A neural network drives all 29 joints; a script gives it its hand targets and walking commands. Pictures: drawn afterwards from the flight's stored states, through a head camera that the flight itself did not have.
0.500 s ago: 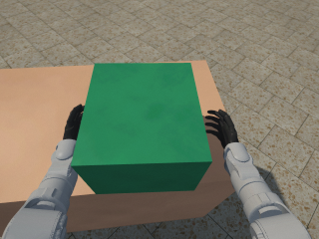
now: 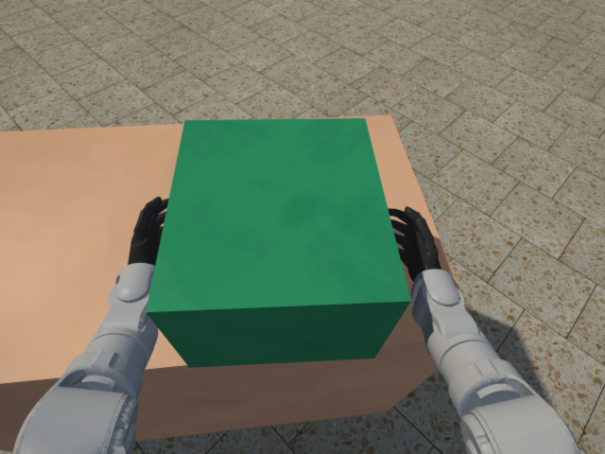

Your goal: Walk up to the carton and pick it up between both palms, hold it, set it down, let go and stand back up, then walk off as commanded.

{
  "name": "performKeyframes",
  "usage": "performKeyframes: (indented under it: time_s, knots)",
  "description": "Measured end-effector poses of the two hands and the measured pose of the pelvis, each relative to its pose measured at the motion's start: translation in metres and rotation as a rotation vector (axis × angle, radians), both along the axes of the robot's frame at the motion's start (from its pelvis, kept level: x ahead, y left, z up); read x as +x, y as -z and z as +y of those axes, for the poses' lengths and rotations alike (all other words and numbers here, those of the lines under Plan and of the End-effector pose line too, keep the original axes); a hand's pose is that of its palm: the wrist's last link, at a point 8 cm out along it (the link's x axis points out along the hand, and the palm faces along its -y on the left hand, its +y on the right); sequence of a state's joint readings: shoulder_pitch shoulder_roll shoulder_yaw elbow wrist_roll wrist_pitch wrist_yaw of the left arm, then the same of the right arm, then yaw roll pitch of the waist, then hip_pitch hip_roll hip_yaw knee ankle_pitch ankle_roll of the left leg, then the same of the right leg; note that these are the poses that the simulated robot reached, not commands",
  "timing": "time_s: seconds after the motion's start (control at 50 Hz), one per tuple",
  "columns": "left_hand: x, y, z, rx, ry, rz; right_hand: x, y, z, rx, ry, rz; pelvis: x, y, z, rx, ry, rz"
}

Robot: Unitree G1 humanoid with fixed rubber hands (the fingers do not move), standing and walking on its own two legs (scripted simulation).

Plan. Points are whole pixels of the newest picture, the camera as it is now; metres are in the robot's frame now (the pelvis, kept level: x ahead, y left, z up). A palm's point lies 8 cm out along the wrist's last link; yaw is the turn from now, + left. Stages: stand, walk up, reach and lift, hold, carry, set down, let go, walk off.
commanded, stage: reach and lift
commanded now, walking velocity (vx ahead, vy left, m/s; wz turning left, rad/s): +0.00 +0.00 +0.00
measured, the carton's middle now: (279, 239) +0.43 +0.04 +0.01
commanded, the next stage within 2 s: none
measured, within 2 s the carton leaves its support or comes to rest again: leaves its support in 1.16 s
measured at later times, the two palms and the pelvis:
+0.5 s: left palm (156, 257) +0.39 +0.21 +0.02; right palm (415, 263) +0.39 -0.15 +0.02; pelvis +0.00 +0.00 +0.00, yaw +0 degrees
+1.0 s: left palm (157, 256) +0.39 +0.21 +0.03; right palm (416, 264) +0.39 -0.15 +0.02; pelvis +0.00 +0.00 +0.00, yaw +0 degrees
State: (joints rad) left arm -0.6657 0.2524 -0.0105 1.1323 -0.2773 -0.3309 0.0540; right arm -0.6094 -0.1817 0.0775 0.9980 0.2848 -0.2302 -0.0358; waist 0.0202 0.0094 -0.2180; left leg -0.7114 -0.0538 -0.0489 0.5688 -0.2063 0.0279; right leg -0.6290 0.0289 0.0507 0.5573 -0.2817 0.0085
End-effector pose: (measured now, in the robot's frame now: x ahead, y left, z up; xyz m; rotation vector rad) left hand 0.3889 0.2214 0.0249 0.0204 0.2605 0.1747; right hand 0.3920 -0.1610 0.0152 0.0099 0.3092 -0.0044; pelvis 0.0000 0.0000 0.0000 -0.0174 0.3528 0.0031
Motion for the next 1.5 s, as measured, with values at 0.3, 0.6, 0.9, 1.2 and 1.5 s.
performKeyframes:
  time_s: [0.3, 0.6, 0.9, 1.2, 1.5]
  knots:
    - [0.0, 0.001, -0.01, -0.016, -0.011, -0.012, 0.0, -0.001, 0.007, 0.011, 0.025, -0.004, 0.0, 0.0, 0.0, 0.0, 0.0, -0.001]
    - [-0.002, 0.001, -0.012, -0.005, -0.015, -0.026, -0.001, 0.0, 0.009, 0.016, 0.062, -0.009, 0.0, 0.0, 0.0, -0.001, 0.0, -0.001]
    - [-0.002, 0.001, -0.012, 0.01, -0.015, -0.027, -0.002, 0.0, 0.009, 0.024, 0.065, -0.011, 0.0, 0.0, 0.001, -0.001, 0.0, 0.0]
    - [0.004, -0.014, -0.022, 0.059, 0.03, -0.022, -0.013, -0.001, 0.001, 0.01, 0.101, -0.008, 0.001, -0.001, 0.004, -0.007, 0.001, 0.004]
    - [-0.007, -0.027, -0.027, 0.047, 0.038, -0.006, -0.028, -0.017, -0.004, -0.005, 0.107, 0.008, -0.009, -0.001, 0.006, -0.015, 0.004, -0.009]
